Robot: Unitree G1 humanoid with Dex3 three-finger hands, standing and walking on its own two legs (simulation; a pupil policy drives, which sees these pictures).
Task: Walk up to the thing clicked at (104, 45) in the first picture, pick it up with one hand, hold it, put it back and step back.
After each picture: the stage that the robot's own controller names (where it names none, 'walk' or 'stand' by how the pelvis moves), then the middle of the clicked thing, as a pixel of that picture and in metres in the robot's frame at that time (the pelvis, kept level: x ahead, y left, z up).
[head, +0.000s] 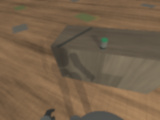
stand; (103, 44) +0.78 -0.06 -0.03
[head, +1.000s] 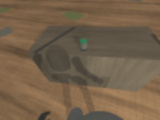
walk; (83, 45) +0.67 +0.15 +0.00
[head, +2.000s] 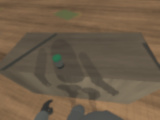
stand; (58, 62) +0.42 +0.30 +0.01
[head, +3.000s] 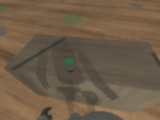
stand; (70, 65) +0.43 +0.21 -0.01
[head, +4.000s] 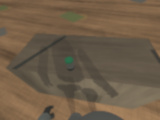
stand; (69, 64) +0.44 +0.21 -0.02
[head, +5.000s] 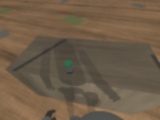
stand; (69, 67) +0.42 +0.22 -0.03
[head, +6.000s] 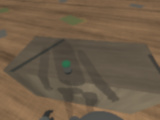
stand; (67, 67) +0.42 +0.23 -0.03
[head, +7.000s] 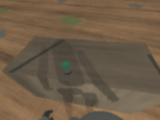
stand; (66, 68) +0.41 +0.24 -0.03
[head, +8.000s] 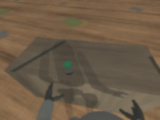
rise first; (68, 68) +0.42 +0.23 -0.03
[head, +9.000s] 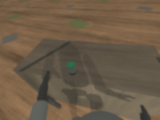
go down; (71, 68) +0.42 +0.22 -0.02
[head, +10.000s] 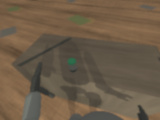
go down; (72, 65) +0.43 +0.21 -0.01
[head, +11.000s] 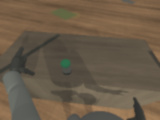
go down; (66, 67) +0.39 +0.20 +0.01
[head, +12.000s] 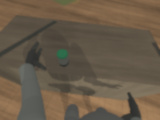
close in; (63, 58) +0.42 +0.20 +0.04
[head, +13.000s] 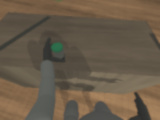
close; (58, 52) +0.45 +0.21 +0.06
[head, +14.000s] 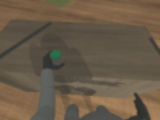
lift; (57, 59) +0.41 +0.23 +0.05
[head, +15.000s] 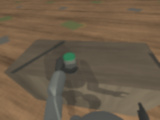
lift; (70, 63) +0.33 +0.16 +0.16
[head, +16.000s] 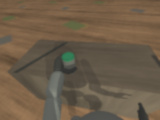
hold; (69, 63) +0.32 +0.16 +0.18
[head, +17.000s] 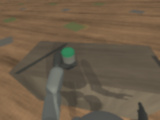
hold; (69, 58) +0.33 +0.16 +0.21
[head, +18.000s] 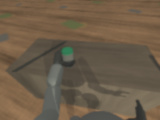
crouch; (68, 57) +0.37 +0.18 +0.17
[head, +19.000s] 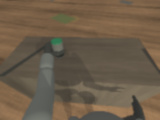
lower; (58, 48) +0.46 +0.23 +0.16
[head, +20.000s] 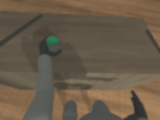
lower; (54, 46) +0.49 +0.23 +0.06
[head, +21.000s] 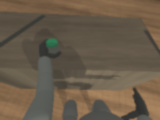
lower; (53, 48) +0.48 +0.23 +0.06
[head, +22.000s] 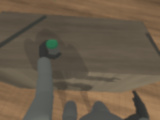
lower; (53, 49) +0.47 +0.24 +0.06
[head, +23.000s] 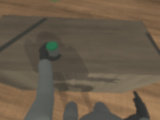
lower; (54, 51) +0.46 +0.24 +0.06
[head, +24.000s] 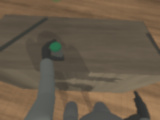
open; (57, 52) +0.46 +0.22 +0.05
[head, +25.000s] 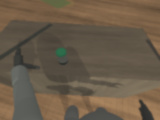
sink last; (62, 57) +0.44 +0.21 +0.04
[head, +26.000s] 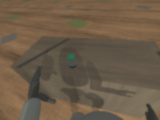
stand; (72, 61) +0.47 +0.22 +0.03
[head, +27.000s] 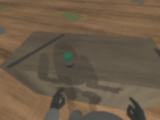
stand; (69, 60) +0.45 +0.22 +0.03
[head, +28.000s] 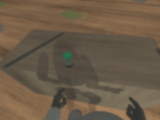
stand; (68, 60) +0.44 +0.22 +0.04
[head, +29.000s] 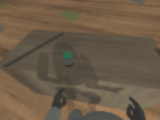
stand; (68, 59) +0.45 +0.22 +0.04
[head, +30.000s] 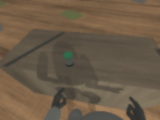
stand; (68, 59) +0.44 +0.21 +0.04
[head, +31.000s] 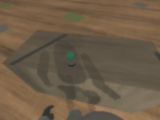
stand; (71, 60) +0.46 +0.21 +0.02
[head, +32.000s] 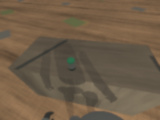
walk; (71, 64) +0.46 +0.21 -0.03
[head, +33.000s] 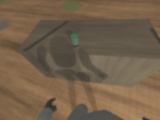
walk; (75, 41) +0.66 +0.22 -0.01
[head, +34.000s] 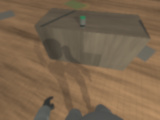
walk; (82, 22) +1.04 +0.16 -0.01
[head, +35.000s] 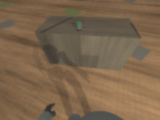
stand; (79, 26) +1.08 +0.25 -0.02
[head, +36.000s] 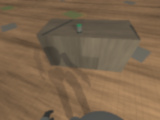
stand; (79, 29) +1.08 +0.24 -0.03
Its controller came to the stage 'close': yes
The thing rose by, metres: 0.22
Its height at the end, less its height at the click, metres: +0.00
